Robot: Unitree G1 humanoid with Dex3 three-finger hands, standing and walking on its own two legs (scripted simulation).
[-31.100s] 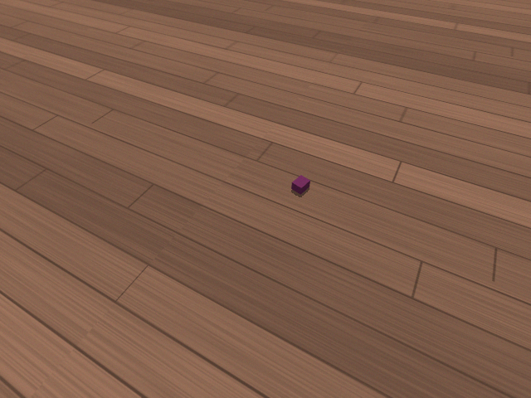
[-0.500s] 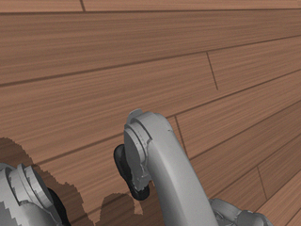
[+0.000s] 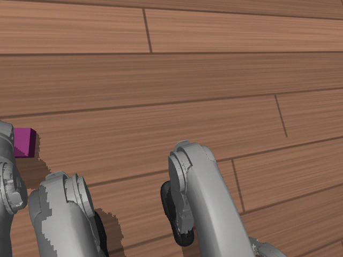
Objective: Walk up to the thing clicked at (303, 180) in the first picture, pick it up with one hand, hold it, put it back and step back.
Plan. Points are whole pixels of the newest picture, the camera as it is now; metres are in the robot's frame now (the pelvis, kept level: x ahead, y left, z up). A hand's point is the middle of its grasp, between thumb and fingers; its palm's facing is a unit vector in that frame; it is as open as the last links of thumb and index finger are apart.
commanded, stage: withdraw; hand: left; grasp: from above
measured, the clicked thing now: (19, 143) +0.42 +0.31 -0.30
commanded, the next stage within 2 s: home in 0.50 s
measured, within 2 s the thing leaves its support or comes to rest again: neither
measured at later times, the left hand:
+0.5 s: hand out of the picture +0.41 +0.32 -0.15, palm faces -0.40 -0.24 -0.89, open 12.8 cm
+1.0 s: hand out of the picture +0.32 +0.32 -0.04, palm faces -0.40 -0.27 -0.88, open 9.9 cm
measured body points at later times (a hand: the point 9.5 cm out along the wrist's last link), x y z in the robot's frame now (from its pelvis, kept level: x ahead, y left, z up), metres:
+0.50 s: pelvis -0.01 -0.01 +0.00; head +0.21 +0.05 +0.39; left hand +0.43 +0.33 -0.10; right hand +0.06 -0.27 -0.11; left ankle +0.07 +0.13 -0.29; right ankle +0.11 -0.12 -0.29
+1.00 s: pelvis +0.00 +0.00 +0.08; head +0.19 +0.06 +0.48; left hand +0.34 +0.33 +0.01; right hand +0.18 -0.26 -0.04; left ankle +0.07 +0.13 -0.29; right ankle +0.11 -0.12 -0.29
